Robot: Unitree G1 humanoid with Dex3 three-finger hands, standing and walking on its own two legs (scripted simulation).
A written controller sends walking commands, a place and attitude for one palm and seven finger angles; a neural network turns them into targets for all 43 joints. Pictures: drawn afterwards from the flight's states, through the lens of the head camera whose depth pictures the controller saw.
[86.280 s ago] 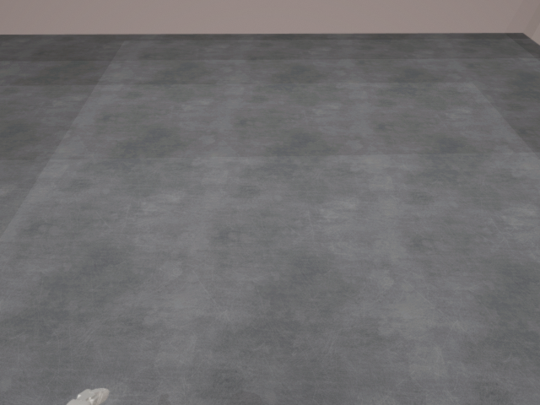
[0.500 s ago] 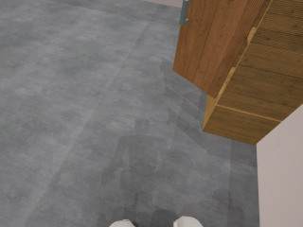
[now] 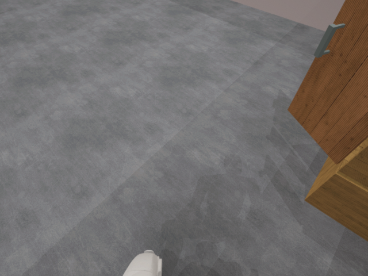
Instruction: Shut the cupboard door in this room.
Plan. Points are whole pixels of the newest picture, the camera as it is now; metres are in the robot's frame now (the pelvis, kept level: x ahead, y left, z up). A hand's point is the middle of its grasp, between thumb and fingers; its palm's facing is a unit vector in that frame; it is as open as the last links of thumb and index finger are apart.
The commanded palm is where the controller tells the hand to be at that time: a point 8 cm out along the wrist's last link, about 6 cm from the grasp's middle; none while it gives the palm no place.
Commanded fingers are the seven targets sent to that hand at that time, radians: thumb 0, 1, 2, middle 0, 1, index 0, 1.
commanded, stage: walk to a spot facing it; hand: left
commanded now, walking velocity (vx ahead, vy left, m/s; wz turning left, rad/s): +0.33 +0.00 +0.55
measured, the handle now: (329, 40) +0.90 -0.51 +0.01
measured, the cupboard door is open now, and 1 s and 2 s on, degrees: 61 61 61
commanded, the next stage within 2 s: turn to face it in 0.88 s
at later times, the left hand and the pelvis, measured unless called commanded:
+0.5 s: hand (95, 228) +0.25 +0.26 -0.16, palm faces +0.18 -0.96 -0.20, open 7.4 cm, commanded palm none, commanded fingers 0.00 0.90 0.90 -0.20 -0.30 -0.20 -0.30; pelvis +0.18 +0.05 +0.00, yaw +10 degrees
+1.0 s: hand (109, 210) +0.31 +0.24 -0.19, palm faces +0.44 -0.88 -0.18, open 7.3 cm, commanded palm none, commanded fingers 0.00 0.90 0.90 -0.20 -0.30 -0.20 -0.30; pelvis +0.40 +0.09 -0.01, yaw +25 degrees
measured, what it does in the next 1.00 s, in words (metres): walks ahead, turning left: left foot, then right foot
